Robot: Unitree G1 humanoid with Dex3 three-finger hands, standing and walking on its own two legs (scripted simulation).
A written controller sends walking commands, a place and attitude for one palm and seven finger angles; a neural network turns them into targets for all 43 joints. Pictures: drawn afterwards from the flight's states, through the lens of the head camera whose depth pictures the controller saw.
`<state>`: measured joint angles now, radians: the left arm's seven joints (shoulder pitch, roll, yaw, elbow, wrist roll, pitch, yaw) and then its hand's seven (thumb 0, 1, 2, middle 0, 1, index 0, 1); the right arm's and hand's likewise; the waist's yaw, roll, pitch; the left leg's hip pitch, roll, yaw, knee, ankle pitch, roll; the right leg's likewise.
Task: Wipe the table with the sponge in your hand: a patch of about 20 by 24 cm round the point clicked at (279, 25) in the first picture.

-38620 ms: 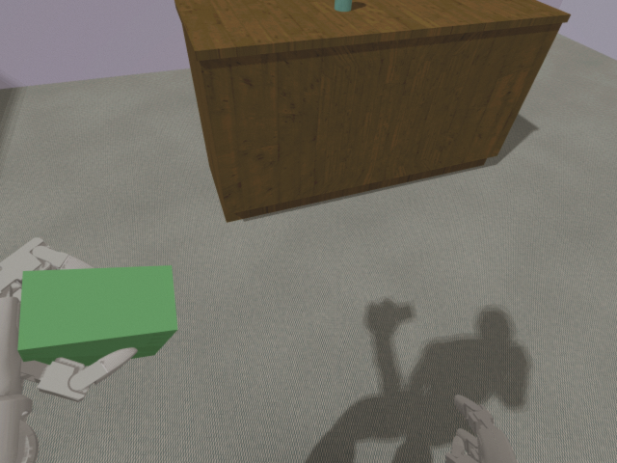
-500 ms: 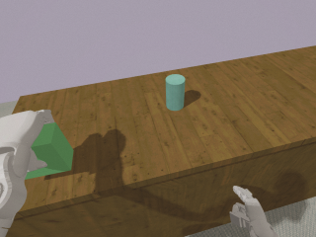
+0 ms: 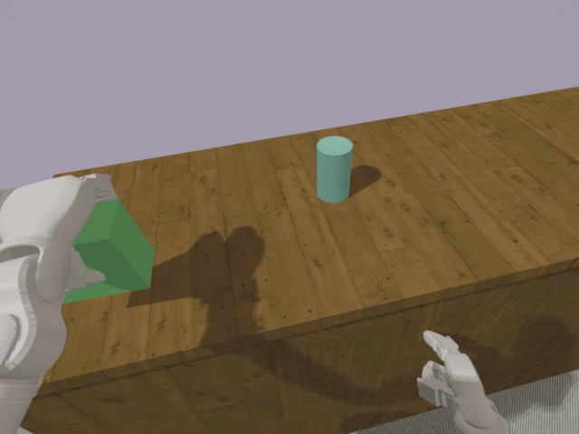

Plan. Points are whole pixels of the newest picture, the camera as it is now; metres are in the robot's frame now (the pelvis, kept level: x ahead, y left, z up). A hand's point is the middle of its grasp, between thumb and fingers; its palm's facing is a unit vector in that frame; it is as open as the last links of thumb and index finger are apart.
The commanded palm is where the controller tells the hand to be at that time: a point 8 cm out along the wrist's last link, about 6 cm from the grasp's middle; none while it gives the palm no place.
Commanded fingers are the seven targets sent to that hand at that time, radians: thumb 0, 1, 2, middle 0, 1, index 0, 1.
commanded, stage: lift the sponge slowly off the table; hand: left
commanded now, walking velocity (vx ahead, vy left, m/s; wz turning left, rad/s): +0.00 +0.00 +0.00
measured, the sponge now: (95, 261) +0.25 +0.31 +0.14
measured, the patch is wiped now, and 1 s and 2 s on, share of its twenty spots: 0.95 0.95 0.95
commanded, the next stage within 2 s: bring the sponge back beside the body in 0.12 s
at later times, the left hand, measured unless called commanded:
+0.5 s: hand (93, 249) +0.24 +0.29 +0.18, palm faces +0.12 -0.06 -0.99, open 9.9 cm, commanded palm +0.19 +0.30 +0.26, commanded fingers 0.00 0.10 1.30 -1.20 -1.60 -1.20 -1.60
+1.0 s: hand (91, 263) +0.21 +0.27 +0.19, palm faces +0.17 -0.06 -0.98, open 9.9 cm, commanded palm +0.17 +0.27 +0.25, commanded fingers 0.00 0.10 1.30 -1.20 -1.60 -1.20 -1.60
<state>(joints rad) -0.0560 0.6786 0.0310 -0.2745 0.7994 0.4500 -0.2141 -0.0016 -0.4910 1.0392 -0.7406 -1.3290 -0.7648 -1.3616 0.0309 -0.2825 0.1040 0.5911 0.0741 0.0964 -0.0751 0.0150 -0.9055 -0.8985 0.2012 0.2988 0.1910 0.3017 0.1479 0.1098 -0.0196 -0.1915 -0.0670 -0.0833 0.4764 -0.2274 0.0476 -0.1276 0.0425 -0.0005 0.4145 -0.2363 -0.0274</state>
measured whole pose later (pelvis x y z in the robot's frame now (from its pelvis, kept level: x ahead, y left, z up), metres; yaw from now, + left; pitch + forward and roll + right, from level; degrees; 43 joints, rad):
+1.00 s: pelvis +0.00 -0.02 +0.00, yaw -1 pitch -4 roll -1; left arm 0.11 0.69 0.05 -0.44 0.77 0.46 -0.18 0.00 -0.49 1.04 -0.74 -1.33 -0.77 -1.36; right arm 0.02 -0.28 0.11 0.57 0.07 0.10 -0.07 0.02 -0.91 -0.90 0.20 0.30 0.19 0.30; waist 0.16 0.11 -0.03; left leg -0.19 -0.04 -0.08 0.51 -0.25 0.02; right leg -0.13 0.07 0.00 0.45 -0.25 -0.06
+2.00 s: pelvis -0.01 -0.02 +0.00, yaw +0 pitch -3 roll -2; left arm 0.20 0.56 0.19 -0.50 0.25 0.32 -0.05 0.00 -0.50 1.04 -0.74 -1.33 -0.77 -1.36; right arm 0.07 -0.26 0.12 0.48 0.06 0.07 -0.07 0.02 -0.91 -0.90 0.20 0.30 0.20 0.30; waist 0.12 0.10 -0.04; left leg -0.25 -0.04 -0.09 0.56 -0.26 0.03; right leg -0.17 0.08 -0.02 0.46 -0.24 -0.05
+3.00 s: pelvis -0.10 +0.02 -0.02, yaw +0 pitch +2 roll -5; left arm 0.34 0.42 0.37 -0.68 -0.06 -0.19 0.10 -0.01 -0.52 1.06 -0.75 -1.35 -0.77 -1.38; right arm 0.15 -0.19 0.06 0.55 0.02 -0.01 -0.05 0.01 -0.90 -0.90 0.21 0.30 0.20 0.30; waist -0.02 0.04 -0.01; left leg -0.55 0.01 -0.06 0.66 -0.17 0.03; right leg -0.29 0.10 0.02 0.55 -0.30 0.01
